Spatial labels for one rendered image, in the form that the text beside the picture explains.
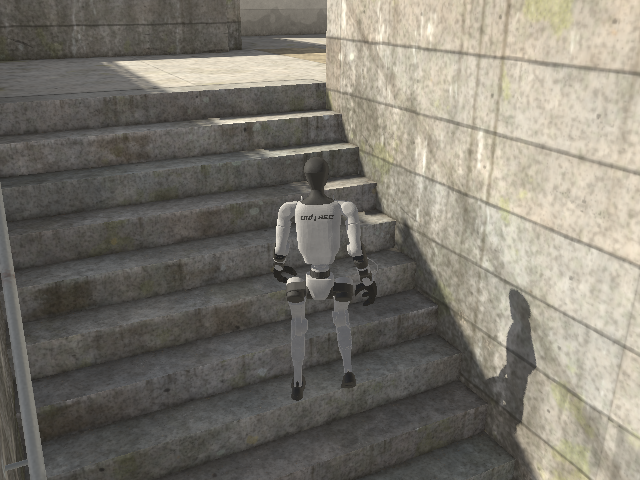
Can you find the right robot hand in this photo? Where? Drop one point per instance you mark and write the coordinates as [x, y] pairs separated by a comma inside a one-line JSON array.
[[371, 291]]

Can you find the right robot shin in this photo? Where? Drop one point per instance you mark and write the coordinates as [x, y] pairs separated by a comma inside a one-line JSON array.
[[344, 339]]

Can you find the left robot forearm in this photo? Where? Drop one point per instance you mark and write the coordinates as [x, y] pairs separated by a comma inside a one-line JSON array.
[[279, 260]]

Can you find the right robot forearm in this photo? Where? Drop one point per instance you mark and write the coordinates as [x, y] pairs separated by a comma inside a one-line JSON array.
[[363, 268]]

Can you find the robot right upper arm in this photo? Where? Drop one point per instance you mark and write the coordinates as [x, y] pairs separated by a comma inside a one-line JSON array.
[[350, 211]]

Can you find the robot left upper arm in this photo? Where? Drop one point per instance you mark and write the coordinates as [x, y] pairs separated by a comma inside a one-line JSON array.
[[286, 212]]

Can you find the humanoid robot head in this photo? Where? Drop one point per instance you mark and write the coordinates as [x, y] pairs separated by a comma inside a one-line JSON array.
[[316, 170]]

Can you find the left robot hand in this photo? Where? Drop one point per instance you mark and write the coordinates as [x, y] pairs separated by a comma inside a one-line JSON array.
[[287, 269]]

